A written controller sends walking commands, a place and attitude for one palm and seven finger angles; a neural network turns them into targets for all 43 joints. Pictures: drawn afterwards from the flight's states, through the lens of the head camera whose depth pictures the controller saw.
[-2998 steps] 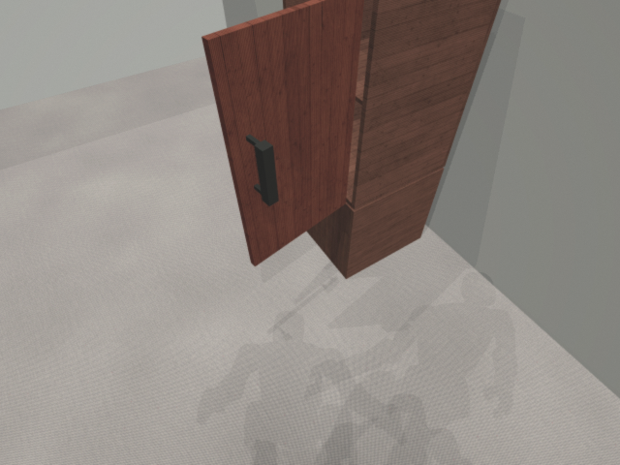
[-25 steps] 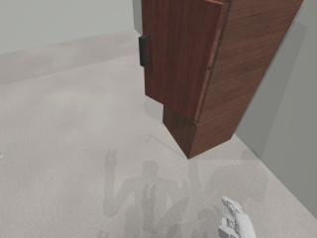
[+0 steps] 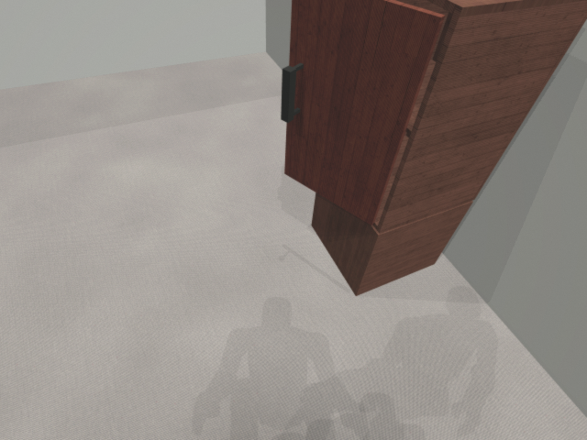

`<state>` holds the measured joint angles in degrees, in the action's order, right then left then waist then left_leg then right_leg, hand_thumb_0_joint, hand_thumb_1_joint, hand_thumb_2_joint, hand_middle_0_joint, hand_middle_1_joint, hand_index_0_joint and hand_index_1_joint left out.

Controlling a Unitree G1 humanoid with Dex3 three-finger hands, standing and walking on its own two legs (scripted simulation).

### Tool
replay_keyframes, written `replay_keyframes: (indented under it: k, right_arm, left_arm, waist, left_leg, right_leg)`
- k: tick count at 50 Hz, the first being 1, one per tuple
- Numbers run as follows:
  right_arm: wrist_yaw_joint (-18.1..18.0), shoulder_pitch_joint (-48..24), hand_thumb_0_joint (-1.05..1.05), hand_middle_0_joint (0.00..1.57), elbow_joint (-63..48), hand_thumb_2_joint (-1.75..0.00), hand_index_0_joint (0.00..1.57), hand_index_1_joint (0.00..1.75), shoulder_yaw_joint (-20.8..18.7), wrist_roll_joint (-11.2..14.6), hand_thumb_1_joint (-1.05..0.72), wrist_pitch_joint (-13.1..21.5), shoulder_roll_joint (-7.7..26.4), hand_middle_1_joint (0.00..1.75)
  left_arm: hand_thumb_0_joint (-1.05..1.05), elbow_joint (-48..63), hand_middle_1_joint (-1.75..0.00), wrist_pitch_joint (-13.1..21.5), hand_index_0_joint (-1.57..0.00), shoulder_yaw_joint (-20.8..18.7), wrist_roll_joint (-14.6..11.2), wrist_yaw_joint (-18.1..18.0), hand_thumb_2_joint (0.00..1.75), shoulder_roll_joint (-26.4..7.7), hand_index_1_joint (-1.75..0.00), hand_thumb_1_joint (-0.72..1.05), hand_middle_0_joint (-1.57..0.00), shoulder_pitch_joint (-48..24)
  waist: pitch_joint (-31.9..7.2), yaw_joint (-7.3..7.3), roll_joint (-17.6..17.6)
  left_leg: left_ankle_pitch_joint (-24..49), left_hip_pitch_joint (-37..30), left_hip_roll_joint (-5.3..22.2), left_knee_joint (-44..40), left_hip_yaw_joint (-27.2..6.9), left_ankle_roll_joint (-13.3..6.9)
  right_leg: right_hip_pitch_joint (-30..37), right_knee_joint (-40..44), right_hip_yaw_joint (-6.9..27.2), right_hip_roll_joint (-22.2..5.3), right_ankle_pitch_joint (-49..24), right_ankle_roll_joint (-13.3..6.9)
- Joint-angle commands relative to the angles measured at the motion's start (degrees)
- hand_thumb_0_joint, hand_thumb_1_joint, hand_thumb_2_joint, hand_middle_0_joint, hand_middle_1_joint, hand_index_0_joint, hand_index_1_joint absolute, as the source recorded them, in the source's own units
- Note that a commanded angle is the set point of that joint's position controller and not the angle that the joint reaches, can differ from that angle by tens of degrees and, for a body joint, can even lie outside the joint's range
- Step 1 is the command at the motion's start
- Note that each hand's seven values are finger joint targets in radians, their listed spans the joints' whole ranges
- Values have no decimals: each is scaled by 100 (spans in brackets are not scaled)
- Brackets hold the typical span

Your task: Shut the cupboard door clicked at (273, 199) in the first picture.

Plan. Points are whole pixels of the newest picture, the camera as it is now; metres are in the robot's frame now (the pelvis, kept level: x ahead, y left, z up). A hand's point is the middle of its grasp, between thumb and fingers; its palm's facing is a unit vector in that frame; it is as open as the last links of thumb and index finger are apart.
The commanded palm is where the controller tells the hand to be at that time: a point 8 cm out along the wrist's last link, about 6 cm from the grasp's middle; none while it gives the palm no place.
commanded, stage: let the arm hang, fingers relaxed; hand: left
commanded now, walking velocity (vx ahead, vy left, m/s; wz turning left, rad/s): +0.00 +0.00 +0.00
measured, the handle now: (293, 92) +0.94 +0.05 -0.02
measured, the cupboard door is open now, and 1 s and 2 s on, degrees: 26 26 26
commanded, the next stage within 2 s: look to check the result in 0.60 s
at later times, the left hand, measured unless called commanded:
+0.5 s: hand out of the picture -0.01 +0.17 -0.18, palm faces +0.02 -0.99 -0.13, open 7.4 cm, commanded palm none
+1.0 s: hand out of the picture -0.02 +0.19 -0.17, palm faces +0.01 -0.98 -0.18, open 7.4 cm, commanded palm none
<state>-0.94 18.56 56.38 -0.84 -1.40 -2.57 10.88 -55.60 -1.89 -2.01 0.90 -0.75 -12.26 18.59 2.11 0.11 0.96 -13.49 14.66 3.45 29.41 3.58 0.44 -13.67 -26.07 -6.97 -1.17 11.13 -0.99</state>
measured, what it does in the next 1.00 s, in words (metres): stands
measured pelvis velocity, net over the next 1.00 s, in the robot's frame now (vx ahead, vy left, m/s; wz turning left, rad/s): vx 0.01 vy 0.02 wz -0.04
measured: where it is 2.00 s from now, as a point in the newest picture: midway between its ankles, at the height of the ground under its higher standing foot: outside the picture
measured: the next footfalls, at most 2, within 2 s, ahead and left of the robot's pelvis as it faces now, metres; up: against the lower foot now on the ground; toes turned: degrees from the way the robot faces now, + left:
right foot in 2.00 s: +0.07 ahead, -0.13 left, +0.00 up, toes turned +22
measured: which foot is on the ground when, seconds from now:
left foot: down 0.00-1.00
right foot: down 0.00-1.00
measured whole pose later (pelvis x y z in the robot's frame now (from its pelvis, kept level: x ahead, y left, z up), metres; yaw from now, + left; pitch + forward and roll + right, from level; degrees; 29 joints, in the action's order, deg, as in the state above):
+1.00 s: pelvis +0.01 +0.02 +0.00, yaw -3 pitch -2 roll +0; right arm -1.5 18.9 63.5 -0.6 -0.7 -0.7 6.9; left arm -65.2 -0.2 -1.4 0.9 -1.9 -8.0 19.2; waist 1.8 0.0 0.2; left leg -12.4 10.8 1.4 24.9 7.3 -1.6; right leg -12.3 -24.3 -3.3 -2.9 10.1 1.1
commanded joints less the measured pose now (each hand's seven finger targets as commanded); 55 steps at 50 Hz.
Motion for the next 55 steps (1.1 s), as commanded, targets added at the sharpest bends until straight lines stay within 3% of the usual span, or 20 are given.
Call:
replay_keyframes:
  k: [1, 10, 17, 26, 40, 49, 55]
  right_arm:
    - [-44, 179, 0, 20, -150, -90, 20, 30, -94, 14, -90, 199, 490, 30]
    - [-54, 447, 0, 20, 360, -90, 20, 30, -34, 28, -90, 206, 284, 30]
    - [-77, 489, 0, 20, 543, -90, 20, 30, -22, 54, -90, 250, 154, 30]
    - [-109, 578, 0, 20, 619, -90, 20, 30, -31, 43, -90, 263, 23, 30]
    - [-104, 617, 0, 20, 612, -90, 20, 30, -56, 55, -90, 260, 72, 30]
    - [-98, 519, 0, 20, 603, -90, 20, 30, -65, 54, -90, 268, 155, 30]
    - [-105, 430, 0, 20, 588, -90, 20, 30, -65, 67, -90, 314, 218, 30]
  left_arm:
    - [0, -6, -30, 199, -20, -30, 9, -36, 90, -439, -30, 90, -20, 8]
    - [0, -563, -30, 189, -20, 25, 2, -92, 90, -278, -30, 90, -20, 259]
    - [0, -729, -30, 197, -20, 21, 18, -130, 90, -139, -30, 90, -20, 426]
    - [0, -817, -30, 203, -20, 14, 27, -144, 90, 40, -30, 90, -20, 484]
    - [0, -834, -30, 236, -20, 14, 24, -149, 90, 10, -30, 90, -20, 469]
    - [0, -820, -30, 224, -20, 6, 32, -140, 90, -72, -30, 90, -20, 407]
    - [0, -806, -30, 250, -20, -3, 24, -137, 90, -129, -30, 90, -20, 337]
  waist:
    - [73, 48, 80]
    - [349, 38, 194]
    - [421, -18, -159]
    - [525, -3, -313]
    - [427, 45, -39]
    - [487, 38, -152]
    - [277, 28, -114]
  left_leg:
    - [-323, 57, 279, -888, -387, -153]
    - [-491, -27, 267, -1140, -319, -196]
    - [-498, 135, 286, -1310, -373, -204]
    - [-662, 233, 277, -1389, -389, -206]
    - [-427, -19, 261, -1221, -327, -210]
    - [-532, 23, 298, -1326, -374, -219]
    - [-50, -182, 326, -1274, -351, -221]
  right_leg:
    - [61, 875, 823, -540, 598, -160]
    - [-130, 881, 808, -467, 723, -72]
    - [47, 684, 731, -414, 318, -49]
    - [73, 635, 700, -403, 212, -40]
    - [-53, 704, 770, -437, 274, -45]
    - [-48, 672, 764, -419, 271, -35]
    - [128, 621, 735, -454, -82, -36]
